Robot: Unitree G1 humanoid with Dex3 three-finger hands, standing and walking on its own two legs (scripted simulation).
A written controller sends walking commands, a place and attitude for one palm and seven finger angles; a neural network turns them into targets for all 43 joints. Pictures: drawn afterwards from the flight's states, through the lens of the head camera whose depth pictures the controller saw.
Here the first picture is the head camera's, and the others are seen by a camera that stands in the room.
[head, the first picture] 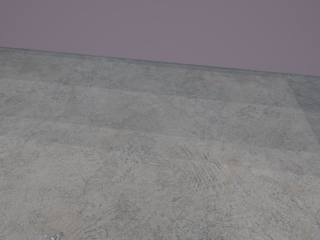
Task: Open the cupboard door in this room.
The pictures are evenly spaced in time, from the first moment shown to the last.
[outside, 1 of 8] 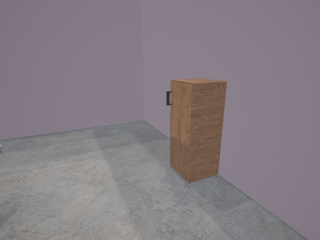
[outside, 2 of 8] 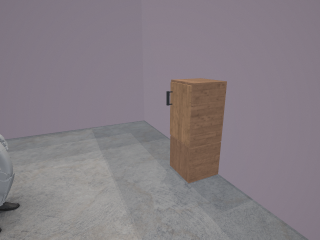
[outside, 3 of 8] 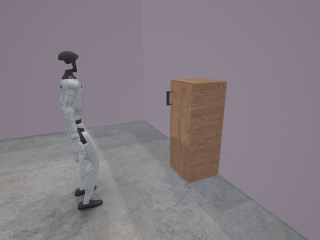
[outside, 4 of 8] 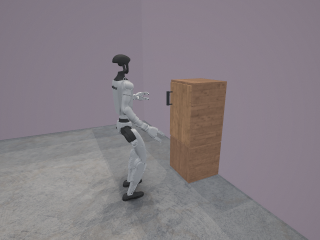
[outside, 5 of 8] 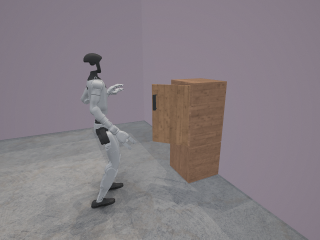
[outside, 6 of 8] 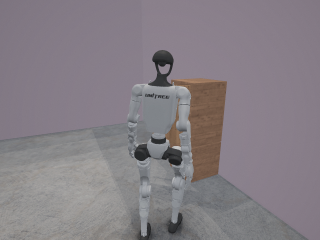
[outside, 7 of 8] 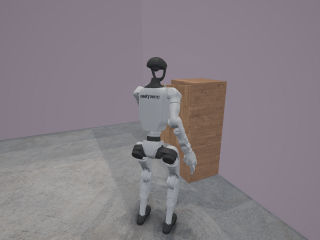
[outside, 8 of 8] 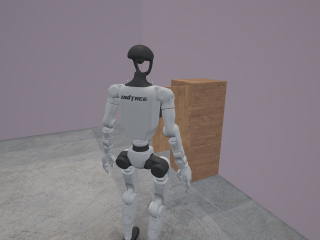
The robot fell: no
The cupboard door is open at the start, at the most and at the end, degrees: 0 90 89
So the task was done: yes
